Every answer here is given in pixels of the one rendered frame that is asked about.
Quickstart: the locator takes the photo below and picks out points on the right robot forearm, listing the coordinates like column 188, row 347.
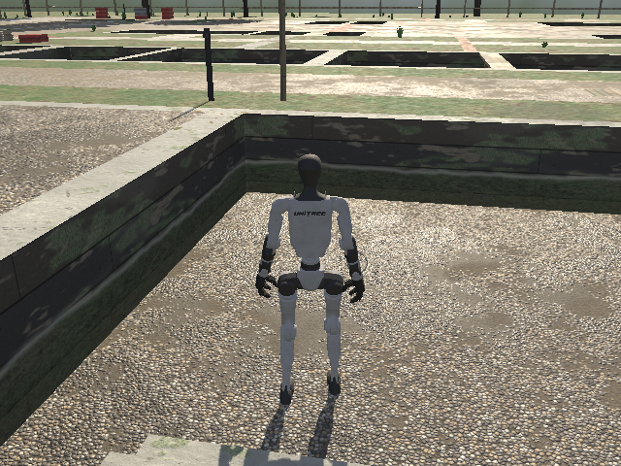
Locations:
column 353, row 263

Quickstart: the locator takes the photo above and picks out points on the robot left foot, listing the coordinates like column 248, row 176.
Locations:
column 286, row 396

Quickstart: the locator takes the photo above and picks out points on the right robot upper arm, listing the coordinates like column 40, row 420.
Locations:
column 340, row 206

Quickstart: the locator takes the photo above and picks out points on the left robot upper arm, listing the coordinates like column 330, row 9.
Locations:
column 279, row 206

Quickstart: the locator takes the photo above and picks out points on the right robot shin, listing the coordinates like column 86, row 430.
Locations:
column 334, row 350

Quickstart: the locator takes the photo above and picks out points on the left robot forearm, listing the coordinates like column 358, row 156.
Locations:
column 266, row 260

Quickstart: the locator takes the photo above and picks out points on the right robot hand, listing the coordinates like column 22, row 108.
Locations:
column 359, row 288

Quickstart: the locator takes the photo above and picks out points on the left robot hand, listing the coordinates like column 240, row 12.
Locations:
column 260, row 283

